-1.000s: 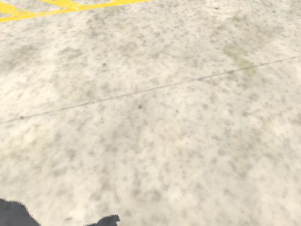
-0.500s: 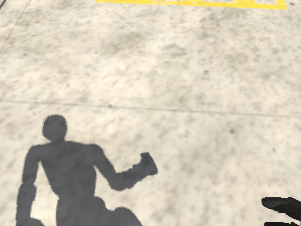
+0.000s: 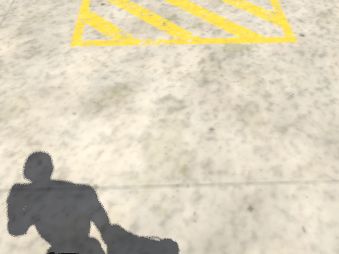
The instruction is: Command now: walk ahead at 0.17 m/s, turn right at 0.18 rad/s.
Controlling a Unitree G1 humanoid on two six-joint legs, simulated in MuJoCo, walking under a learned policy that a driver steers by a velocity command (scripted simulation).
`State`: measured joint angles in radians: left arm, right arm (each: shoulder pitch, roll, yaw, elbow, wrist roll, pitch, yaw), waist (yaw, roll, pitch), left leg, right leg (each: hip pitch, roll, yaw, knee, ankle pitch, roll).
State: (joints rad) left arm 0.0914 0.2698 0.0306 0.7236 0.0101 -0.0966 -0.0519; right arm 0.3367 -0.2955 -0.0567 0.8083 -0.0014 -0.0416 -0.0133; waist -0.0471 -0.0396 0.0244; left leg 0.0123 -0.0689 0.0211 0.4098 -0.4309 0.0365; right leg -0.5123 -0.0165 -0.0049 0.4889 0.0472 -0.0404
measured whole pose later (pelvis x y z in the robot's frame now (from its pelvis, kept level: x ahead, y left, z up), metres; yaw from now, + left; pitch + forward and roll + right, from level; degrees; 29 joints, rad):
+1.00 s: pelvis +0.20 -0.08 +0.01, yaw -33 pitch +2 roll +1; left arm 0.22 0.29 0.06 0.60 -0.02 -0.03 -0.03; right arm 0.30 -0.33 -0.08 0.76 0.01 -0.08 0.01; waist -0.04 0.03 0.01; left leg -0.41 0.08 0.01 1.13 -0.42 -0.02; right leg -0.33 0.04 -0.02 0.58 -0.29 -0.07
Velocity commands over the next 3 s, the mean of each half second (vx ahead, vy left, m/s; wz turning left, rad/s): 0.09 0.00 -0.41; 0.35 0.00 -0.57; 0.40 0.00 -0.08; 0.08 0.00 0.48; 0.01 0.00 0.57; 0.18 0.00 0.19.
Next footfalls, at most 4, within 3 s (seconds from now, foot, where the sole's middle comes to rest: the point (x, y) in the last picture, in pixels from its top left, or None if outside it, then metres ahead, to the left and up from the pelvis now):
0.42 left None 0.20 0.13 -0.76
0.90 right None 0.20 -0.18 -0.76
1.38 left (227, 217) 0.61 -0.23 -0.76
1.82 right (285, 232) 0.53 -0.45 -0.76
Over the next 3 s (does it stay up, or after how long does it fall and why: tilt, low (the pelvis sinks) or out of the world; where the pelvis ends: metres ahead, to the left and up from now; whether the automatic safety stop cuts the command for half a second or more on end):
stays up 0.57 -0.26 0.02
